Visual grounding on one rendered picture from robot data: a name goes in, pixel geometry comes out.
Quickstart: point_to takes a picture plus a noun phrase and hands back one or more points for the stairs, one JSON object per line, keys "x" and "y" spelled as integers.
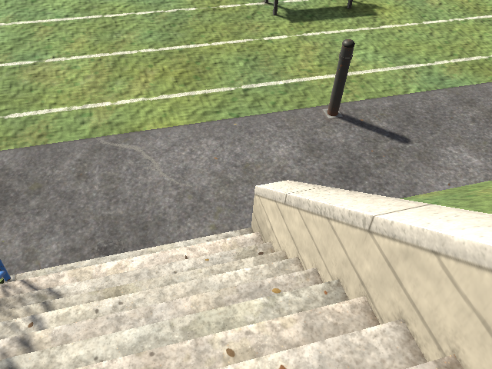
{"x": 224, "y": 301}

